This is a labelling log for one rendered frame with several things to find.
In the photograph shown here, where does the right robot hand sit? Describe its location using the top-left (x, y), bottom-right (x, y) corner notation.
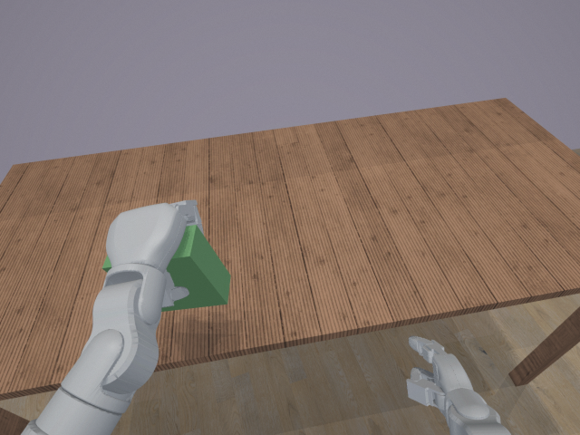
top-left (406, 336), bottom-right (474, 418)

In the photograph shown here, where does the table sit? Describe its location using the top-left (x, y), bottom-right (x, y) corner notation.
top-left (0, 98), bottom-right (580, 435)

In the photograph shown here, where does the robot left forearm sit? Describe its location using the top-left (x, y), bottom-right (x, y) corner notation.
top-left (21, 263), bottom-right (167, 435)

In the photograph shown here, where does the sponge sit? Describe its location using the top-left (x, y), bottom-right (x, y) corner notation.
top-left (102, 225), bottom-right (231, 312)

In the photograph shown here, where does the left robot hand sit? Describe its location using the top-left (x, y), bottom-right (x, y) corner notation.
top-left (106, 200), bottom-right (204, 308)

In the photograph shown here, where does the robot right forearm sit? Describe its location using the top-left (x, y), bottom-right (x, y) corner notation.
top-left (444, 388), bottom-right (511, 435)

